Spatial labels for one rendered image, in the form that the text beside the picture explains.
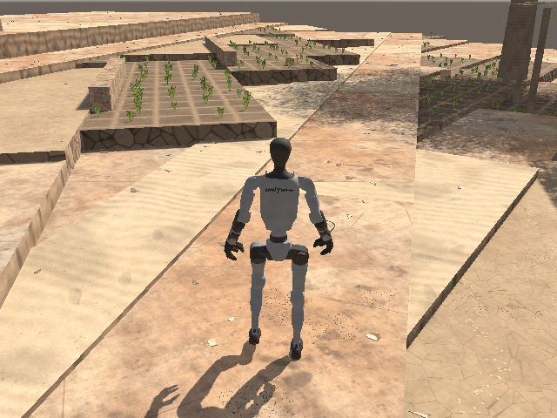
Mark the robot right upper arm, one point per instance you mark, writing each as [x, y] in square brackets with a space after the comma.
[311, 197]

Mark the right robot hand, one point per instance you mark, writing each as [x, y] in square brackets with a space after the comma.
[320, 242]

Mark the right robot forearm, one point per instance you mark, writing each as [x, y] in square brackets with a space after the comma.
[322, 228]

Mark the robot left upper arm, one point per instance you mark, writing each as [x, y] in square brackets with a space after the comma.
[252, 183]

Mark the right robot foot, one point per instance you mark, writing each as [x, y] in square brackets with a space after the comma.
[296, 352]

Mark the left robot hand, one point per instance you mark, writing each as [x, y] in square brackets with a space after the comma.
[234, 248]

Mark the left robot forearm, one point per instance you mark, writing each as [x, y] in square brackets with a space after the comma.
[235, 230]

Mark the robot left shin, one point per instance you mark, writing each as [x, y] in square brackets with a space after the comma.
[256, 303]

